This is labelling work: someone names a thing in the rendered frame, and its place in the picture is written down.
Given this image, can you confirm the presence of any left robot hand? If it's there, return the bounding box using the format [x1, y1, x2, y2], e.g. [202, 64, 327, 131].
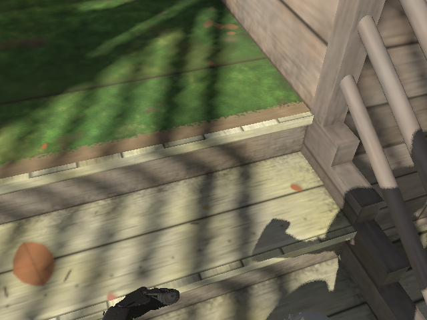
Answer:
[102, 287, 179, 320]

